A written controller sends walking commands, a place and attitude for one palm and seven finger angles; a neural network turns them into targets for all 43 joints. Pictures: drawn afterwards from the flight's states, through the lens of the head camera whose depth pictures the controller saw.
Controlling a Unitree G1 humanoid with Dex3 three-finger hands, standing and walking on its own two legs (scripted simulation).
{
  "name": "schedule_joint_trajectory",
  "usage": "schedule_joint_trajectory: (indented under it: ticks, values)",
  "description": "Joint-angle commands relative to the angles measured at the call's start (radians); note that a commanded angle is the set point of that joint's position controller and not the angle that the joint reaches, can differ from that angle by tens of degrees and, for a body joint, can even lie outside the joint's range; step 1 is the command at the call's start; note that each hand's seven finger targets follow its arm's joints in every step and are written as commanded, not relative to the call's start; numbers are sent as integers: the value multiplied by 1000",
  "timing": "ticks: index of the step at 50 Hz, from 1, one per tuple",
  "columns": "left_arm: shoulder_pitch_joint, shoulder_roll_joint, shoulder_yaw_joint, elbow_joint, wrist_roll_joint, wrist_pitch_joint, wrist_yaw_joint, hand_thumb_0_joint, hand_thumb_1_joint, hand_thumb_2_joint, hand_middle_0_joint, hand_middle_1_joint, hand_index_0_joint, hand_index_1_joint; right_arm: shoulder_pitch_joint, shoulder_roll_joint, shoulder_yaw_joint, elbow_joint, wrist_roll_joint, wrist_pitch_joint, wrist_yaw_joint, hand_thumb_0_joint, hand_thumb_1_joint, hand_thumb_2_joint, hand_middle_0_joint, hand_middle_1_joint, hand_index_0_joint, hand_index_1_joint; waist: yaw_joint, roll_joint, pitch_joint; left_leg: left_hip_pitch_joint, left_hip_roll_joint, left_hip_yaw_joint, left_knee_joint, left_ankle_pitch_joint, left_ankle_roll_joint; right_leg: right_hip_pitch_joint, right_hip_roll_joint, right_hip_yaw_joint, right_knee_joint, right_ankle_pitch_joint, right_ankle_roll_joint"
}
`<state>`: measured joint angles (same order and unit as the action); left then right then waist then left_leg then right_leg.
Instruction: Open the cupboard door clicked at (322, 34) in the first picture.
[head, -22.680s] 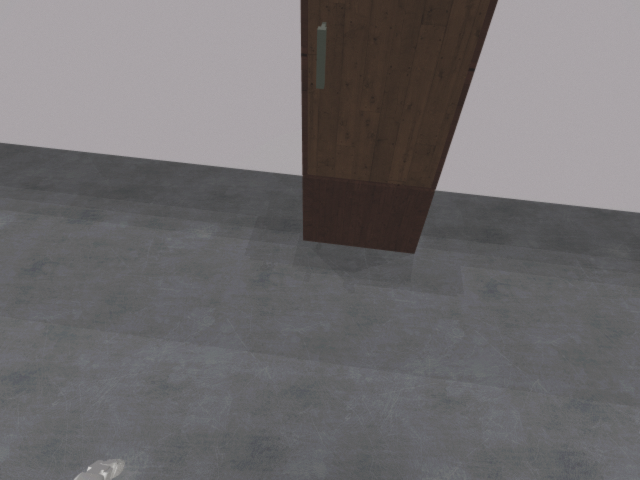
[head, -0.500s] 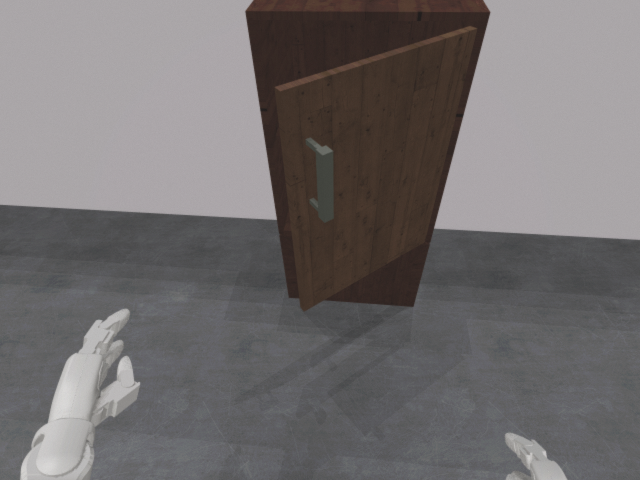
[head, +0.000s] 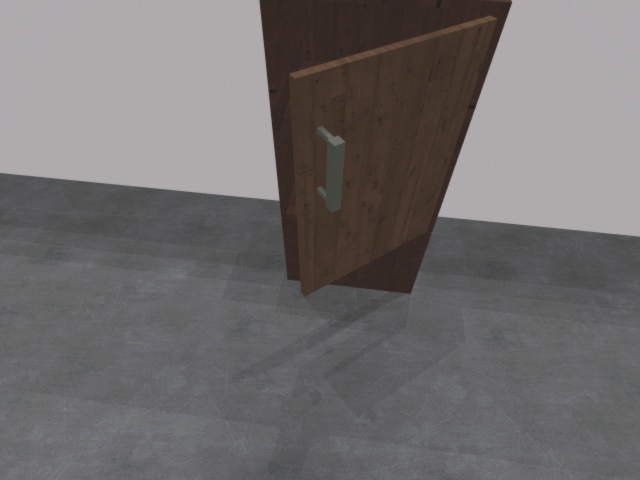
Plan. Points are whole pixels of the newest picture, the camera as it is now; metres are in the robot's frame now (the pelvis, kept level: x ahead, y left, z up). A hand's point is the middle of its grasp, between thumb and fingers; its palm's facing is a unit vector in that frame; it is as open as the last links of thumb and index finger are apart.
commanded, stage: let the arm hang, fingers relaxed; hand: left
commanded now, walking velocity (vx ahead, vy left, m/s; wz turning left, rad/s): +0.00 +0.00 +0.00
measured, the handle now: (328, 170) +0.60 +0.02 +0.03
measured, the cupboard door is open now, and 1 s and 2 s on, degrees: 40 40 40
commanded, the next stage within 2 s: look to check the result in 0.48 s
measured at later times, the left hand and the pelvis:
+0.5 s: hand out of the picture -0.01 +0.16 -0.18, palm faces +0.03 -0.98 -0.17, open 7.4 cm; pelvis +0.01 +0.01 +0.00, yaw -1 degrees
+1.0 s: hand out of the picture -0.01 +0.16 -0.18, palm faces +0.03 -0.98 -0.17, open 7.4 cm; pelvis +0.02 +0.00 +0.00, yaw -1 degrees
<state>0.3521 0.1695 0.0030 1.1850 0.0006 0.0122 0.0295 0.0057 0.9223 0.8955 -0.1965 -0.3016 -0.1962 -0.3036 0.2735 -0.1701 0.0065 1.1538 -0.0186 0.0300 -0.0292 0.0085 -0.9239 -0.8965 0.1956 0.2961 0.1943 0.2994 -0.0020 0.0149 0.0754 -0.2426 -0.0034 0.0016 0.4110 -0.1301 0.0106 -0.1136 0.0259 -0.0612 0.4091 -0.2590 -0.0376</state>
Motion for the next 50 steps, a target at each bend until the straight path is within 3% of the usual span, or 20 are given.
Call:
schedule_joint_trajectory:
  ticks: [1,18,27,50]
  values:
    - [37,85,11,-31,5,-17,5,0,900,900,-200,-300,-200,-300,44,-79,-9,-25,2,-20,-9,0,-900,-900,200,300,200,300,-2,-7,13,54,86,-99,-77,-53,23,-121,-120,119,-123,-65,-16]
    - [48,44,21,-47,7,-21,12,0,900,900,-200,-300,-200,-300,85,-24,-15,-15,-4,-28,-9,0,-900,-900,200,300,200,300,-1,-3,46,10,78,-100,-92,-69,26,-125,-116,112,-88,-34,-11]
    - [51,45,22,-46,7,-26,13,0,900,900,-200,-300,-200,-300,79,-33,-14,-15,0,-35,-12,0,-900,-900,200,300,200,300,-2,0,9,51,86,-95,-72,27,29,-96,-119,113,-87,35,-8]
    - [50,59,14,-43,6,-32,12,0,900,900,-200,-300,-200,-300,42,-55,-14,-13,1,-32,-10,0,-900,-900,200,300,200,300,-4,-15,20,78,84,-84,-61,42,22,-97,-126,124,-120,45,-6]
